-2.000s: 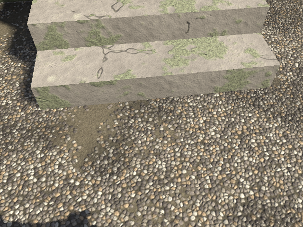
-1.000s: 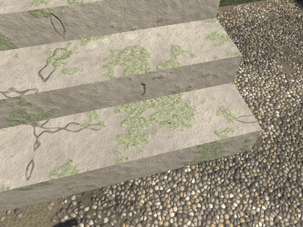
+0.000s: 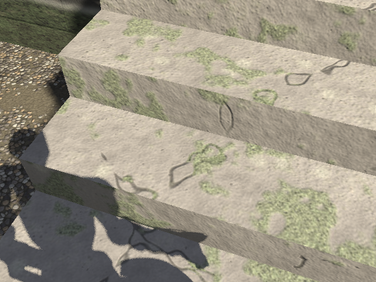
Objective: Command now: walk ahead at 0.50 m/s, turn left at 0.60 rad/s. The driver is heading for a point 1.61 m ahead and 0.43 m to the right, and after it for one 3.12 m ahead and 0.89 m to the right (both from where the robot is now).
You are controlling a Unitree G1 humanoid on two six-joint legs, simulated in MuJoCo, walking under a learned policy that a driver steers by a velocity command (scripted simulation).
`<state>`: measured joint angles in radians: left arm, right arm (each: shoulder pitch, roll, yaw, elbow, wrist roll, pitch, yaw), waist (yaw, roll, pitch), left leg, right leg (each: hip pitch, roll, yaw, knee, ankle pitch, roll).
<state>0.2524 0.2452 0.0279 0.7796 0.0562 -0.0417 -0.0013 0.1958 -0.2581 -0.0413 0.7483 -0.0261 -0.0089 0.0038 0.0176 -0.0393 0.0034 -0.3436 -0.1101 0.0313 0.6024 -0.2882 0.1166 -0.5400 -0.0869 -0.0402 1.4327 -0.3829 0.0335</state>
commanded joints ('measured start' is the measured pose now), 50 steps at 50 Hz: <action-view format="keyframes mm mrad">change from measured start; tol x64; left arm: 1 -46 68 8 -121 14 -2 -4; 50 222 19 34 291 -8 -57 -159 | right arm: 1 70 -125 -31 -40 10 -10 -20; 42 -718 156 145 -284 -42 15 52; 50 341 -128 18 61 -40 7 22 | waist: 1 -7 65 25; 50 -266 194 -273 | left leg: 1 109 275 -407 -315 162 179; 13 165 265 -412 -476 -41 122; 20 338 329 -47 -30 1841 75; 23 -336 -3 -182 1102 117 -45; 37 -1322 117 -76 1642 29 66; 46 -287 -23 195 490 -34 -54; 48 550 256 -419 238 401 233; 50 271 451 -1016 -232 -459 267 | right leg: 1 -337 -13 42 191 62 11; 11 -1023 47 50 851 -212 -97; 20 253 211 -114 -290 -113 -174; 22 466 -105 868 -950 -72 -393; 42 52 -92 486 -1359 394 -338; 47 329 -112 308 -831 1979 -235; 50 -416 185 412 404 478 -166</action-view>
